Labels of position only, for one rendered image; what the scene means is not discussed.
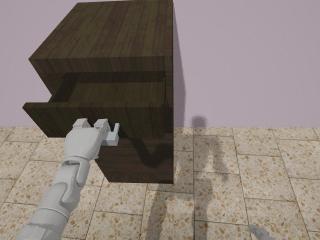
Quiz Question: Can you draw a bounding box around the drawer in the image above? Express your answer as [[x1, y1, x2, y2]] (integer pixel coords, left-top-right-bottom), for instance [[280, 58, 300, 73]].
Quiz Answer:
[[22, 71, 167, 139]]

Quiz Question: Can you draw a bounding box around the robot right hand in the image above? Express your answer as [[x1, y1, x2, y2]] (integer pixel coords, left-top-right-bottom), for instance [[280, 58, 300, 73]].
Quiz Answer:
[[248, 224, 275, 240]]

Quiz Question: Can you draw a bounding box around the cabinet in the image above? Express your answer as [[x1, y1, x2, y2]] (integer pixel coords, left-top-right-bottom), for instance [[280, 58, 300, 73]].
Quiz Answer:
[[28, 0, 174, 184]]

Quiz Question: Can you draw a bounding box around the left robot forearm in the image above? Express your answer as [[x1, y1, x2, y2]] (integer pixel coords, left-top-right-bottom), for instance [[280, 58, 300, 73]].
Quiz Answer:
[[14, 156, 91, 240]]

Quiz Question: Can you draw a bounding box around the robot left hand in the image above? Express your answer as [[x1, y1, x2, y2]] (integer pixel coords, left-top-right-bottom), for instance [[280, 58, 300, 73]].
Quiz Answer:
[[64, 118, 111, 162]]

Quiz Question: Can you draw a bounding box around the handle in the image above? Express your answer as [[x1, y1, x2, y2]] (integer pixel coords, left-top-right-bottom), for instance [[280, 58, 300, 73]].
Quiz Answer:
[[101, 123, 120, 146]]

